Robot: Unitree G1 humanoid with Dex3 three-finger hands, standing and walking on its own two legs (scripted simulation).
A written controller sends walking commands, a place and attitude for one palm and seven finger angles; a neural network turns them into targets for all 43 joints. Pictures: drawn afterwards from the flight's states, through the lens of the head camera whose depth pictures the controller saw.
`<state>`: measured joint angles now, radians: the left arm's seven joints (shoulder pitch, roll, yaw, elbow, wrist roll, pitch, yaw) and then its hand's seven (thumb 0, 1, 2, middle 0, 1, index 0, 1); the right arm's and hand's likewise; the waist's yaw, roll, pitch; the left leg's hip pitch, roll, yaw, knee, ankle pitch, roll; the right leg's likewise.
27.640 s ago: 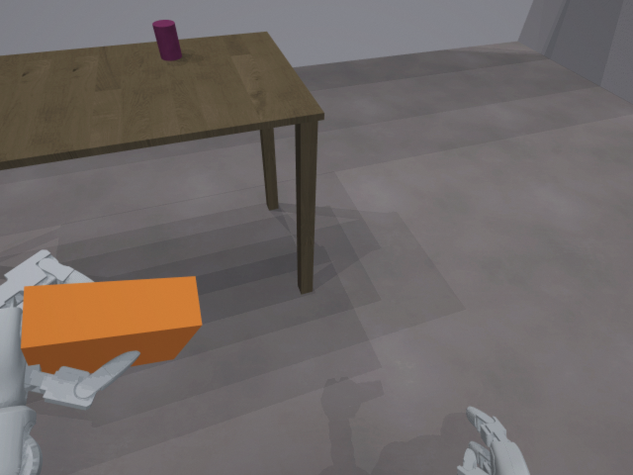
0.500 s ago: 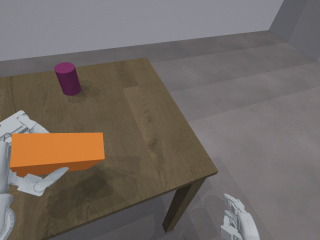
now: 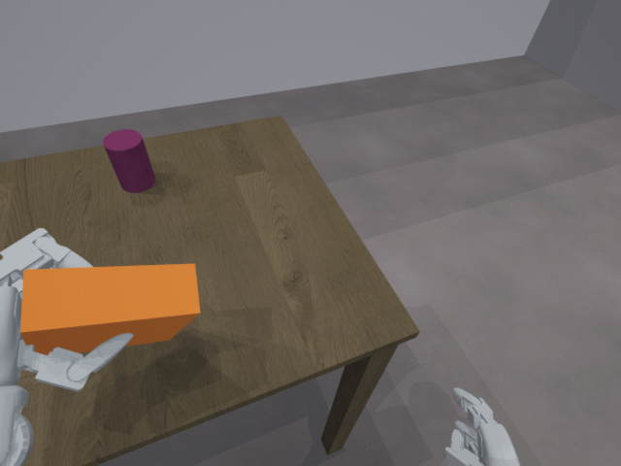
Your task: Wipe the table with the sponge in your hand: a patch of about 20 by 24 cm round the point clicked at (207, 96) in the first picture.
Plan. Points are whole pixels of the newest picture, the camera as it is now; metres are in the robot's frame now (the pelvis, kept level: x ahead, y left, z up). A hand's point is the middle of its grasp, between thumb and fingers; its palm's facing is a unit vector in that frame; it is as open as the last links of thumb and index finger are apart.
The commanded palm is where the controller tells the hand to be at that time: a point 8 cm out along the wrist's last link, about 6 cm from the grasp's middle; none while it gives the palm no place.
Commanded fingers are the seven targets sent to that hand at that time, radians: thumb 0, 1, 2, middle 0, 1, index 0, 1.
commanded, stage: look again from close up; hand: left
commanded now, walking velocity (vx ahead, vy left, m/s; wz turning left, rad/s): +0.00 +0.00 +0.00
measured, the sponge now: (137, 310) +0.23 +0.21 +0.13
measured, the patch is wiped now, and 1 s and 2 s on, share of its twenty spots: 0.00 0.00 0.00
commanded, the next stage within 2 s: shuffle to correct the standing spot in 0.06 s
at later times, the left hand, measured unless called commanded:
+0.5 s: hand (112, 300) +0.23 +0.22 +0.16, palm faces +0.35 -0.86 -0.36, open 9.2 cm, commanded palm +0.17 +0.25 +0.17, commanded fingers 0.00 0.10 1.30 -1.20 -1.60 -1.20 -1.60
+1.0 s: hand (171, 308) +0.23 +0.16 +0.15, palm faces +0.32 -0.87 -0.37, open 9.2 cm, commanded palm +0.17 +0.20 +0.17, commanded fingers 0.00 0.10 1.30 -1.20 -1.60 -1.20 -1.60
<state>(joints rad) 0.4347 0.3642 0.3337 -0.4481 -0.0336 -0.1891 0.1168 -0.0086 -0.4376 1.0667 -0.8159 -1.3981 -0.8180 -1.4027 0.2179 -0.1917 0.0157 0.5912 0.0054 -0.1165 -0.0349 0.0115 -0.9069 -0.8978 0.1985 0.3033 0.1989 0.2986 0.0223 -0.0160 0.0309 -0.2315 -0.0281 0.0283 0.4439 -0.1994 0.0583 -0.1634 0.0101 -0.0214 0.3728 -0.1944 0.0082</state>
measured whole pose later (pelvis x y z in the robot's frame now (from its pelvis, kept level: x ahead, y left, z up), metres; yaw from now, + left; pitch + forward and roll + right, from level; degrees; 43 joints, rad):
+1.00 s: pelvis +0.01 -0.07 -0.01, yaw -1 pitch +0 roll -1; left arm 0.49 0.40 0.35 -0.52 -0.10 -0.12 0.10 -0.01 -0.44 1.07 -0.82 -1.40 -0.82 -1.40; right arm 0.22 -0.22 -0.03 0.57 0.02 -0.06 -0.05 0.01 -0.91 -0.90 0.20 0.30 0.20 0.30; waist 0.00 -0.01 0.02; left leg -0.29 0.08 0.00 0.54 -0.26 -0.04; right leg -0.22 0.11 -0.05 0.46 -0.25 -0.10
